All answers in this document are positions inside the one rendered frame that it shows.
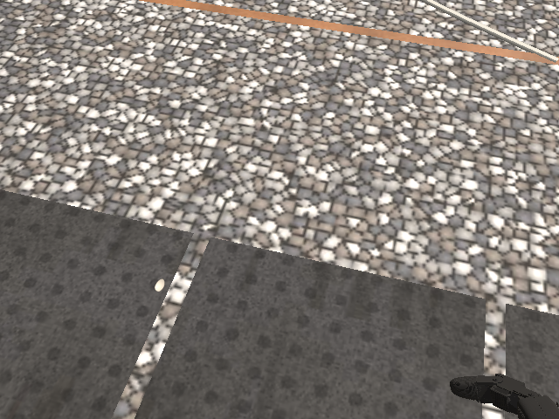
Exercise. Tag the right robot hand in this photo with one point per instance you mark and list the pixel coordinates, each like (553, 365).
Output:
(505, 393)

